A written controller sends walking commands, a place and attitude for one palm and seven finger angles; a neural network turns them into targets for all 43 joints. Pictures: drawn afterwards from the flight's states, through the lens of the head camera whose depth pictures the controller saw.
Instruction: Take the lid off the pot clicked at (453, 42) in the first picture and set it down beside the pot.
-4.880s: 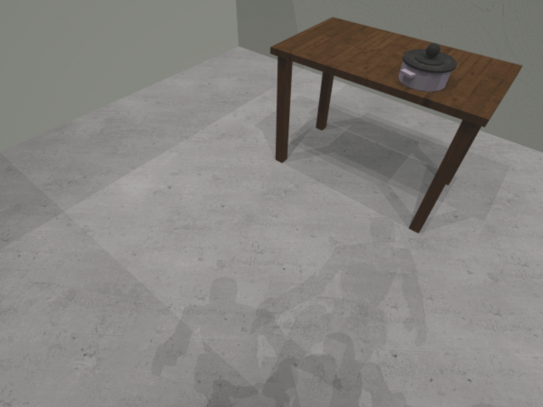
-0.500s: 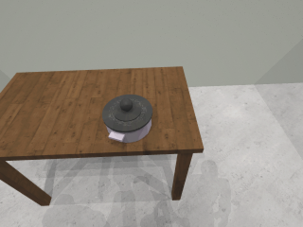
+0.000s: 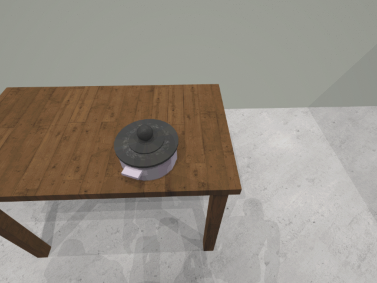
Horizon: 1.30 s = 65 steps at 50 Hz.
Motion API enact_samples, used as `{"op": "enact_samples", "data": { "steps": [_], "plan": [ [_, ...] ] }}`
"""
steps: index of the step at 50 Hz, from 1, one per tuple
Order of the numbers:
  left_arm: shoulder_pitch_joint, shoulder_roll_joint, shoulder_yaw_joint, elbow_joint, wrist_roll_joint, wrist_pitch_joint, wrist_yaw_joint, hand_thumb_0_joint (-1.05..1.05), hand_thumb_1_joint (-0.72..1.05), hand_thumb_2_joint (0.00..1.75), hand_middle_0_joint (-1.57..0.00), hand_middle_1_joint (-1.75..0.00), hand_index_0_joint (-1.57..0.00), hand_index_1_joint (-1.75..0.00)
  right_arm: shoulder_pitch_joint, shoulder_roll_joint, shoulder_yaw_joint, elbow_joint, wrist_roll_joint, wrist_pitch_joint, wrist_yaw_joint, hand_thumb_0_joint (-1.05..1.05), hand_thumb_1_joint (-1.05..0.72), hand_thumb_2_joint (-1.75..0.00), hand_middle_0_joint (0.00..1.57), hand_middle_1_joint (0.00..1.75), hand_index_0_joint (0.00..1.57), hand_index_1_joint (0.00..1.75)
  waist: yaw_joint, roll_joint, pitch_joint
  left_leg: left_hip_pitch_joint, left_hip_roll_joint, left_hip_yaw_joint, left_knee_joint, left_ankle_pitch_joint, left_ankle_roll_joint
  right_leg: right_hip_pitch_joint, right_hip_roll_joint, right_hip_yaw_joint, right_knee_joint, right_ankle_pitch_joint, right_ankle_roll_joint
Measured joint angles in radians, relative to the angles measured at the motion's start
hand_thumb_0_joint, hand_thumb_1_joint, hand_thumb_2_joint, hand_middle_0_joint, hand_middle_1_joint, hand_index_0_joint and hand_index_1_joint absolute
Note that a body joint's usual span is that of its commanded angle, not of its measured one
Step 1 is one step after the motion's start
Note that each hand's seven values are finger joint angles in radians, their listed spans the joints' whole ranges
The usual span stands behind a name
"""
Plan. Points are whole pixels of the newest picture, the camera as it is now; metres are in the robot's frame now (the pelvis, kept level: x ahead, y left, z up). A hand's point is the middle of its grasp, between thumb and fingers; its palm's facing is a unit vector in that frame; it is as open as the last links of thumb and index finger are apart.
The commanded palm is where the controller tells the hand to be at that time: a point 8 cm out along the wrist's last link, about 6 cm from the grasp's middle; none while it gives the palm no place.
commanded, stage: come to a stop and stand still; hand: left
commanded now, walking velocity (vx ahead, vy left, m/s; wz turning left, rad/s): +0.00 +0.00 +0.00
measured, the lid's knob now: (144, 132) +0.51 +0.15 +0.00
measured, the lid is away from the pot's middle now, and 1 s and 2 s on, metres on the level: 0.00 0.00 0.00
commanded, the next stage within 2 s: look again from close up in 0.58 s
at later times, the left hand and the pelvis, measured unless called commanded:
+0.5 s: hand out of the picture -0.02 +0.14 -0.18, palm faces +0.07 -0.98 -0.16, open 7.4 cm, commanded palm none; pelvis +0.03 -0.01 +0.00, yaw +0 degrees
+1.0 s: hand out of the picture +0.03 +0.21 -0.19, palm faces +0.01 -0.98 -0.20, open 7.4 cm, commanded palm none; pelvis +0.02 +0.03 -0.01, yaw -1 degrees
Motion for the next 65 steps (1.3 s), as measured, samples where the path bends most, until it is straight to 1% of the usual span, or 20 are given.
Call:
{"op": "enact_samples", "data": {
  "steps": [8, 13, 21, 34, 35, 37, 39, 40, 42, 43, 45, 49, 56, 65],
  "plan": [
    [0.012, -0.001, 0.003, 0.004, 0.002, -0.006, 0.009, 0.01, 0.91, 0.9, -0.2, -0.29, -0.2, -0.3, -0.049, 0.006, 0.003, -0.012, 0.002, -0.012, -0.007, 0.0, -0.91, -0.9, 0.19, 0.3, 0.2, 0.3, 0.013, 0.001, -0.008, 0.012, 0.003, 0.0, 0.019, -0.032, -0.006, 0.025, 0.003, 0.002, -0.01, -0.017, -0.003],
    [0.019, -0.003, 0.003, 0.001, 0.004, -0.008, 0.012, 0.01, 0.91, 0.9, -0.2, -0.29, -0.2, -0.3, -0.073, -0.02, -0.001, -0.011, 0.003, -0.008, -0.013, 0.02, -0.93, -0.9, 0.2, 0.3, 0.2, 0.3, 0.023, -0.003, -0.012, 0.02, 0.003, -0.001, 0.034, -0.052, -0.008, 0.042, 0.003, 0.001, -0.012, -0.028, -0.003],
    [0.022, 0.002, 0.003, 0.004, 0.006, -0.006, 0.012, 0.01, 0.91, 0.9, -0.2, -0.29, -0.2, -0.3, -0.108, -0.041, -0.002, -0.028, 0.004, -0.011, -0.017, 0.01, -0.92, -0.9, 0.19, 0.3, 0.2, 0.3, 0.028, -0.018, -0.009, 0.032, 0.005, 0.0, 0.043, -0.07, -0.011, 0.062, 0.005, 0.003, -0.021, -0.036, -0.004],
    [0.013, 0.022, 0.006, 0.001, 0.006, -0.002, 0.008, 0.01, 0.91, 0.9, -0.2, -0.29, -0.2, -0.3, -0.12, -0.048, 0.003, -0.035, 0.003, -0.01, -0.018, 0.0, -0.93, -0.9, 0.19, 0.3, 0.2, 0.3, 0.03, -0.016, -0.004, 0.05, -0.003, 0.002, 0.035, -0.072, -0.004, 0.082, -0.003, 0.004, -0.035, -0.034, 0.002],
    [0.013, 0.02, 0.003, -0.004, 0.012, -0.011, 0.014, 0.01, 0.91, 0.9, -0.2, -0.29, -0.2, -0.3, -0.118, -0.053, 0.003, -0.043, 0.002, -0.01, -0.013, 0.0, -0.93, -0.9, 0.19, 0.3, 0.2, 0.3, 0.031, -0.007, -0.008, 0.022, 0.004, 0.003, 0.066, -0.075, -0.001, 0.071, 0.002, 0.002, -0.035, -0.031, 0.006],
    [0.024, 0.014, -0.001, -0.036, 0.02, -0.033, 0.018, 0.01, 0.91, 0.9, -0.2, -0.29, -0.2, -0.3, -0.121, -0.065, -0.004, -0.083, -0.002, -0.009, -0.001, 0.01, -0.93, -0.9, 0.19, 0.3, 0.2, 0.3, 0.031, 0.013, 0.004, -0.04, 0.012, -0.009, 0.165, -0.121, 0.023, 0.04, 0.014, 0.009, -0.017, -0.027, 0.01],
    [0.034, 0.017, -0.005, -0.062, 0.019, -0.042, 0.016, 0.01, 0.91, 0.9, -0.2, -0.29, -0.2, -0.3, -0.123, -0.069, -0.01, -0.12, -0.005, -0.013, 0.007, 0.01, -0.93, -0.9, 0.19, 0.3, 0.2, 0.3, 0.02, 0.019, 0.015, -0.068, 0.011, -0.01, 0.201, -0.138, 0.038, 0.01, 0.02, 0.017, 0.019, -0.038, 0.008],
    [0.038, 0.022, -0.005, -0.071, 0.018, -0.042, 0.015, 0.01, 0.91, 0.9, -0.2, -0.29, -0.2, -0.3, -0.12, -0.069, -0.012, -0.136, -0.005, -0.017, 0.01, 0.01, -0.93, -0.9, 0.19, 0.3, 0.2, 0.3, 0.012, 0.018, 0.016, -0.069, 0.009, -0.012, 0.194, -0.114, 0.043, -0.004, 0.021, 0.018, 0.043, -0.049, 0.009],
    [0.036, 0.037, -0.004, -0.085, 0.014, -0.031, 0.014, 0.01, 0.91, 0.9, -0.2, -0.3, -0.2, -0.3, -0.109, -0.062, -0.013, -0.153, -0.007, -0.03, 0.01, 0.0, -0.92, -0.9, 0.19, 0.3, 0.2, 0.3, -0.002, 0.002, 0.013, -0.067, -0.001, -0.01, 0.193, -0.132, 0.033, -0.034, 0.011, 0.019, 0.107, -0.08, 0.014],
    [0.029, 0.046, -0.002, -0.093, 0.013, -0.023, 0.014, 0.01, 0.91, 0.9, -0.2, -0.3, -0.2, -0.3, -0.101, -0.059, -0.012, -0.158, -0.008, -0.033, 0.009, 0.0, -0.92, -0.9, 0.19, 0.3, 0.2, 0.3, -0.003, -0.008, 0.009, -0.072, -0.009, -0.008, 0.203, -0.144, 0.031, -0.044, 0.002, 0.019, 0.132, -0.094, 0.018],
    [0.012, 0.056, 0.002, -0.109, 0.012, -0.011, 0.015, 0.01, 0.91, 0.9, -0.2, -0.29, -0.2, -0.3, -0.088, -0.056, -0.01, -0.159, -0.008, -0.03, 0.006, 0.0, -0.92, -0.9, 0.19, 0.3, 0.2, 0.3, 0.003, -0.012, -0.003, -0.083, -0.015, -0.007, 0.225, -0.158, 0.036, -0.048, -0.005, 0.02, 0.142, -0.109, 0.027],
    [-0.024, 0.064, 0.001, -0.141, 0.014, -0.002, 0.009, 0.01, 0.91, 0.9, -0.2, -0.29, -0.2, -0.3, -0.083, -0.06, -0.009, -0.152, -0.008, -0.011, 0.004, 0.0, -0.92, -0.9, 0.19, 0.3, 0.2, 0.3, 0.013, 0.004, -0.012, -0.09, -0.02, -0.006, 0.225, -0.152, 0.05, -0.05, -0.01, 0.019, 0.13, -0.091, 0.038],
    [-0.051, 0.085, 0.002, -0.168, 0.016, 0.007, 0.004, 0.01, 0.91, 0.9, -0.2, -0.29, -0.2, -0.3, -0.084, -0.061, -0.003, -0.161, -0.009, -0.018, 0.014, 0.01, -0.93, -0.9, 0.2, 0.3, 0.2, 0.3, 0.011, -0.009, -0.008, -0.088, -0.046, 0.014, 0.159, -0.107, 0.07, -0.073, -0.038, 0.034, 0.112, -0.067, 0.057],
    [-0.023, 0.096, -0.004, -0.151, 0.014, 0.01, 0.001, 0.01, 0.91, 0.9, -0.2, -0.29, -0.2, -0.3, -0.089, -0.06, 0.003, -0.148, -0.003, -0.025, 0.016, 0.01, -0.93, -0.9, 0.2, 0.3, 0.2, 0.3, 0.017, -0.022, -0.003, -0.064, -0.062, 0.021, 0.101, -0.078, 0.076, -0.06, -0.054, 0.039, 0.075, -0.048, 0.067]
  ]
}}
